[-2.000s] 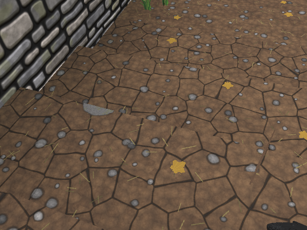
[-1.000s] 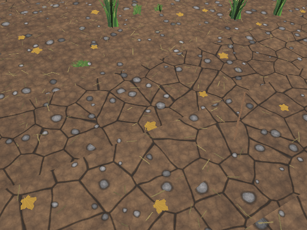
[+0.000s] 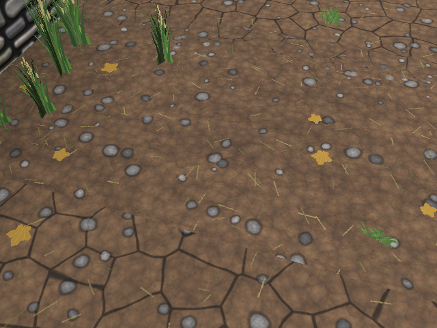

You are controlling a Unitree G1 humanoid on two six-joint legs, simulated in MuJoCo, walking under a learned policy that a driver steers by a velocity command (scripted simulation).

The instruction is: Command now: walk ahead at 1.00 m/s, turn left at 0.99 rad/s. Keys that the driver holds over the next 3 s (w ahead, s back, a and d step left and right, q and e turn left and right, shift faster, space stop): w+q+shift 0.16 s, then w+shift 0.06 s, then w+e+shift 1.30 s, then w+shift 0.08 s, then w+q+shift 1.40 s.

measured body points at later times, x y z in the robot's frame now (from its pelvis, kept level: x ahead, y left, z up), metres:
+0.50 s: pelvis +0.46 -0.08 -0.16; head +0.50 -0.07 +0.29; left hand +0.25 +0.10 -0.28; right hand +0.79 -0.18 -0.20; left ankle +0.60 +0.06 -0.85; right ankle +0.34 -0.21 -0.89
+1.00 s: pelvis +0.93 -0.07 -0.19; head +0.95 -0.08 +0.26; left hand +1.21 +0.13 -0.25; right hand +0.81 -0.33 -0.32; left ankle +0.67 +0.07 -0.84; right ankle +1.07 -0.13 -0.89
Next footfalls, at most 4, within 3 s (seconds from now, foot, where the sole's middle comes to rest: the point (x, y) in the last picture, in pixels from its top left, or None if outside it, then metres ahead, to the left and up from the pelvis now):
0.22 right None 0.37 -0.20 -0.92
0.58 left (205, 287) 0.69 0.07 -0.92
1.00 right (252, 191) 1.10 -0.14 -0.92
1.42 left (247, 116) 1.56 -0.16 -0.92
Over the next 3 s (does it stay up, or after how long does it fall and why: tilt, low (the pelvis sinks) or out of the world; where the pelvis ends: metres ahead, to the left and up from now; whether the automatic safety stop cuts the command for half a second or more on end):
stays up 2.52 -0.87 -0.15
